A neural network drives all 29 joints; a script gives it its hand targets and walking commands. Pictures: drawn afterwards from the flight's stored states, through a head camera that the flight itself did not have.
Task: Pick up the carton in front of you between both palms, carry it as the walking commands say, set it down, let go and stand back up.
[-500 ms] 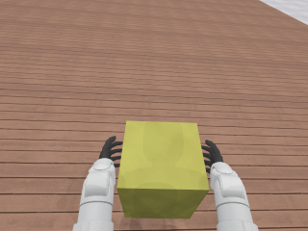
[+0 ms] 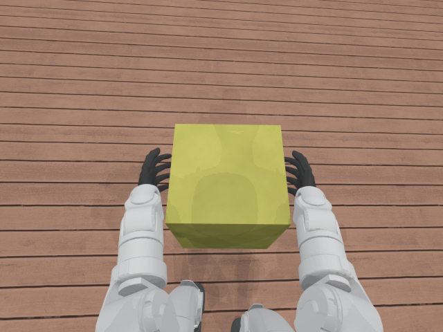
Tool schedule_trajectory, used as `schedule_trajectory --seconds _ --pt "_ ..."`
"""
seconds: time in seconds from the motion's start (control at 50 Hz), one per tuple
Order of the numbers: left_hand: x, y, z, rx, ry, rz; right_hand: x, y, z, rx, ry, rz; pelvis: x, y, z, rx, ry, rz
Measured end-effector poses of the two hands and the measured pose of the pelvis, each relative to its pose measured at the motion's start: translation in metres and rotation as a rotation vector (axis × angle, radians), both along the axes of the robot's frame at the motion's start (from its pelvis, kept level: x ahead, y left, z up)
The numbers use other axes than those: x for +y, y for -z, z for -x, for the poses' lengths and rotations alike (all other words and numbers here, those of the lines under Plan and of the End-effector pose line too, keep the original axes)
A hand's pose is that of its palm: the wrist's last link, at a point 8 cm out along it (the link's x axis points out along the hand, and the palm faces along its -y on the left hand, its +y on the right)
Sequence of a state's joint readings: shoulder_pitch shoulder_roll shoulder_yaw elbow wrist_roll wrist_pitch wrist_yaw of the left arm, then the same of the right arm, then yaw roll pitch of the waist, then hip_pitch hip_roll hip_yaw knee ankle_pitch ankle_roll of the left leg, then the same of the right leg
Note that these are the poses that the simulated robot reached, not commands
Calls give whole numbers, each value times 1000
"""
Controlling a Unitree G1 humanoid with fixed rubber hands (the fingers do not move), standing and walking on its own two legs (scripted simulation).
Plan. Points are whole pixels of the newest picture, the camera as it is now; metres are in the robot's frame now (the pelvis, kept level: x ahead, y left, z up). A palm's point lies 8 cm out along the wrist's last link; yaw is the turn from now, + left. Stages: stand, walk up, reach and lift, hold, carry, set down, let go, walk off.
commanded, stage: set down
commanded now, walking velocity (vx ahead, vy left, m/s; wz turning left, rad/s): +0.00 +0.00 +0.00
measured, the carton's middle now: (226, 193) +0.40 +0.03 -0.10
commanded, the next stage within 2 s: none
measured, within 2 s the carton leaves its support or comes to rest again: rests again in 1.88 s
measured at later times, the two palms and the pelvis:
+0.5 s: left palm (162, 199) +0.41 +0.19 -0.21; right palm (276, 195) +0.44 -0.11 -0.19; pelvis -0.02 -0.01 -0.13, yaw -2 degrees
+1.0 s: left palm (169, 203) +0.46 +0.19 -0.37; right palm (260, 197) +0.50 -0.10 -0.36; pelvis -0.03 -0.01 -0.25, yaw -4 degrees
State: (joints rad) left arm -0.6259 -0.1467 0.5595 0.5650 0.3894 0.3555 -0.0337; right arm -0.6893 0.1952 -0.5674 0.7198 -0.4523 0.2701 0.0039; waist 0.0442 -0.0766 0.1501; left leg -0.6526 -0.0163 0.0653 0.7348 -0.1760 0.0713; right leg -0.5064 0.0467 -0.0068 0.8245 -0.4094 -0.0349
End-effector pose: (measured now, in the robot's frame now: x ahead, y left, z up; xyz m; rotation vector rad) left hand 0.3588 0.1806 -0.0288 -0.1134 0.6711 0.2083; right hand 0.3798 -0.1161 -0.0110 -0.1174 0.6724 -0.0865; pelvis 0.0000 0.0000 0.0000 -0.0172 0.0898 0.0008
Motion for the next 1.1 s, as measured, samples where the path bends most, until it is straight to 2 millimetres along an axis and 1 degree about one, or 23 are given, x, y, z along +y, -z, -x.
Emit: schedule_trajectory --seconds 0.08,0.16,0.24,0.28,0.36,0.5,0.6,0.68,0.78,0.84,0.94,1.02,1.1 --pt "-2 44 -11 0 21 -37 -2 48 -9 -1 5 -15 0 20 9 118 -5 14" --pt "-10 90 -21 -14 23 -43 -10 94 -22 -18 4 -18 0 45 15 247 -4 23" --pt "-15 123 -33 -59 28 -56 -16 126 -34 -61 15 -46 -2 71 17 360 10 17" --pt "-15 135 -40 -72 18 -48 -16 138 -41 -73 20 -59 -4 83 18 400 16 14" --pt "-12 151 -48 -79 -2 -36 -12 152 -53 -79 11 -65 -7 103 18 467 23 12" --pt "6 179 -47 -29 -41 -22 7 180 -63 -31 -3 -77 -11 126 21 527 30 16" --pt "18 204 -61 -23 -46 -33 19 207 -79 -24 -23 -70 -10 152 25 558 43 20" --pt "19 232 -78 -20 -36 -23 20 234 -92 -22 -10 -63 -9 174 29 587 41 38" --pt "14 270 -94 -2 -18 -28 14 276 -102 -5 -3 -55 -4 199 30 631 54 45" --pt "10 289 -98 -13 -18 -32 10 295 -107 -17 -14 -50 -2 215 29 659 53 44" --pt "8 324 -99 10 -38 -28 9 329 -116 7 -32 -53 -5 238 31 682 42 38" --pt "16 347 -96 28 -64 -48 18 351 -126 22 -65 -65 -11 255 34 686 43 29" --pt "33 370 -96 35 -85 -76 38 373 -138 20 -106 -67 -18 270 39 687 46 18"
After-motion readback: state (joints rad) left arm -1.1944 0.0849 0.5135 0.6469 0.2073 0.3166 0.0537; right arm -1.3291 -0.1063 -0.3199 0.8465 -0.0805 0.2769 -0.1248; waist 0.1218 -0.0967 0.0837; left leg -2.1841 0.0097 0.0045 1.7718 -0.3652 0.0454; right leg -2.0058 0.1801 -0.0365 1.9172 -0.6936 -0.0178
